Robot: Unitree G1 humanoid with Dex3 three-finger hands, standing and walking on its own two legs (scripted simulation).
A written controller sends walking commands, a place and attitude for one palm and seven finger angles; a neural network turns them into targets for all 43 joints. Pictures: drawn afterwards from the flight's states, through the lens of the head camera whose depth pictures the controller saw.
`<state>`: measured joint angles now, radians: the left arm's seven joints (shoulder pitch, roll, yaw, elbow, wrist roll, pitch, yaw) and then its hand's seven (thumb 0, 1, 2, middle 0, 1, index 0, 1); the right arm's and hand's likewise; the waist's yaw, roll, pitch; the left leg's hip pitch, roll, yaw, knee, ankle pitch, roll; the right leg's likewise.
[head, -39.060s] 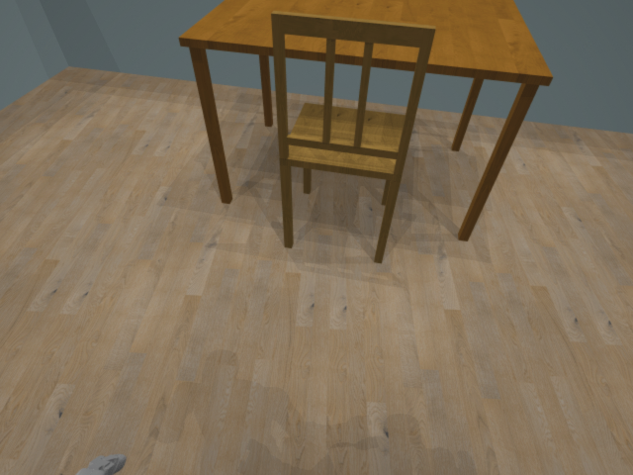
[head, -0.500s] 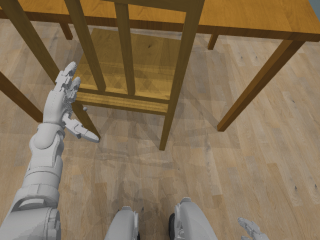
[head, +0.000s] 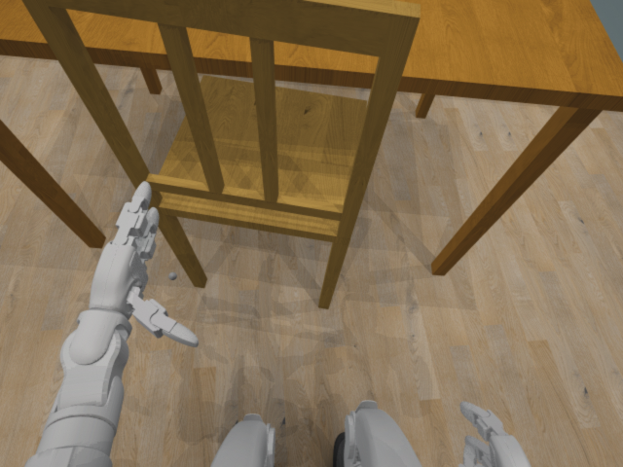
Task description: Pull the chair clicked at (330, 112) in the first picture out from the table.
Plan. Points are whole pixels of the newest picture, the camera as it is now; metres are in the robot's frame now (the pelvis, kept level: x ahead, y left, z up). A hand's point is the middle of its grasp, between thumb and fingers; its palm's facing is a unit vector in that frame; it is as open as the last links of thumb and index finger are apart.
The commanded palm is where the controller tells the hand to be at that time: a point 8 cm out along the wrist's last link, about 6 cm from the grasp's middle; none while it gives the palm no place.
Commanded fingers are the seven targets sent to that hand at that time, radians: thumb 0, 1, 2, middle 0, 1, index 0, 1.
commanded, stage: draw the fingers out of the gap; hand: left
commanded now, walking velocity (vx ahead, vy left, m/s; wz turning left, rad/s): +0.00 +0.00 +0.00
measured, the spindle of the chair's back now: (199, 124) +0.57 +0.17 +0.03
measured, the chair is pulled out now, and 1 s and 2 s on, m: -0.09 -0.09 -0.09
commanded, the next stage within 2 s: aim the fingers beside a spindle in 0.32 s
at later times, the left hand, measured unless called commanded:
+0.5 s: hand (162, 338) +0.27 +0.18 +0.01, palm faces -0.10 -0.99 -0.07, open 17.5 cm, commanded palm +0.26 +0.23 +0.01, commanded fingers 0.00 -0.54 0.22 -0.01 -0.01 -0.01 -0.01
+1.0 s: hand (176, 318) +0.29 +0.16 +0.02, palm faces -0.09 -0.99 -0.05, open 17.1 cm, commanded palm +0.28 +0.22 +0.01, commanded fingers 0.00 -0.50 0.30 -0.06 -0.08 -0.06 -0.08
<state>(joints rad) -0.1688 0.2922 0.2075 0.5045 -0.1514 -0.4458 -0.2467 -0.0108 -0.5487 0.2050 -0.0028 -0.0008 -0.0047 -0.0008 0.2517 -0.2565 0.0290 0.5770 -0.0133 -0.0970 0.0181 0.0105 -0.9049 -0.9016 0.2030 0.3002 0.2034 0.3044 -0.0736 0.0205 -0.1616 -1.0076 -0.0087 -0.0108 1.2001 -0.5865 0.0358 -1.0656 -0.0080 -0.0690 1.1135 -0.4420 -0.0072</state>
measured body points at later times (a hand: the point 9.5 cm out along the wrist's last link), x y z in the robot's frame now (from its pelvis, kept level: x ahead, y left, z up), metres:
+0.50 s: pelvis +0.00 -0.01 -0.01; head +0.10 +0.01 +0.43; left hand +0.27 +0.23 +0.02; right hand +0.18 -0.24 -0.10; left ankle -0.01 +0.09 -0.64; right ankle +0.04 -0.12 -0.64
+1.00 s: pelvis +0.00 -0.01 -0.01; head +0.10 +0.00 +0.43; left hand +0.29 +0.22 +0.02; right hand +0.16 -0.25 -0.10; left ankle -0.01 +0.09 -0.64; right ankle +0.04 -0.12 -0.64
